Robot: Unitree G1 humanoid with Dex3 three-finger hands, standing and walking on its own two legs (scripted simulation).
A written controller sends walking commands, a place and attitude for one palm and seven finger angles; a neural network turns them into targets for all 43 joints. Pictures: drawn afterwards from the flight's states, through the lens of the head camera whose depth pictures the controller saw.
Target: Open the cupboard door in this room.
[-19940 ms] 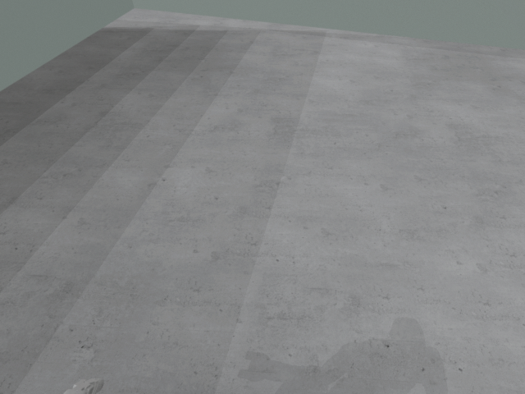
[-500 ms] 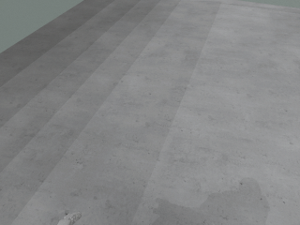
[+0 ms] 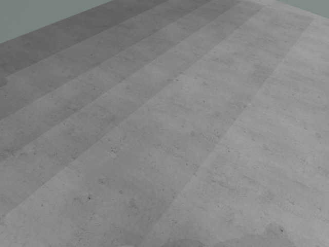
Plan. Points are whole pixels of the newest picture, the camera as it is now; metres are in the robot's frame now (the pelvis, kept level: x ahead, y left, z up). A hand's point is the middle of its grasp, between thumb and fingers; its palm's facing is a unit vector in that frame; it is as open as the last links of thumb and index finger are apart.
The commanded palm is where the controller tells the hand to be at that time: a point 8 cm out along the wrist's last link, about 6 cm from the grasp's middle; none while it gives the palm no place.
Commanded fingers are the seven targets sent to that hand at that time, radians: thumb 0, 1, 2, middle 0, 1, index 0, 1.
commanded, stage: turn or walk to find it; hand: left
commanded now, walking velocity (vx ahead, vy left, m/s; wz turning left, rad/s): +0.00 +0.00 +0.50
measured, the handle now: out of the picture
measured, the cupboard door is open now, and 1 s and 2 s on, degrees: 0 0 0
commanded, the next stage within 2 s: none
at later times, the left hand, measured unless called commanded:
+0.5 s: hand out of the picture +0.05 +0.17 -0.13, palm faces +0.25 -0.92 -0.29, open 7.4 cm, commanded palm none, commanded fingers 0.00 0.90 0.90 -0.20 -0.30 -0.20 -0.30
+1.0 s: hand out of the picture -0.09 +0.21 -0.16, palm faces +0.54 -0.80 -0.25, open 7.4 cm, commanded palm none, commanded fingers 0.00 0.90 0.90 -0.20 -0.30 -0.20 -0.30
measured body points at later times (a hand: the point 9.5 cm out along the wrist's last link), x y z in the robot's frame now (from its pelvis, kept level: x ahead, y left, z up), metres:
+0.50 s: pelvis +0.00 -0.04 +0.01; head +0.04 -0.07 +0.46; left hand +0.04 +0.22 -0.11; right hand +0.12 -0.28 -0.15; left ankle -0.06 +0.09 -0.64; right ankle +0.02 -0.14 -0.73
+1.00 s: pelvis -0.02 -0.01 +0.01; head +0.00 +0.03 +0.46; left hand -0.12 +0.25 -0.14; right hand +0.20 -0.17 -0.12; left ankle -0.07 +0.08 -0.73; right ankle +0.03 -0.15 -0.65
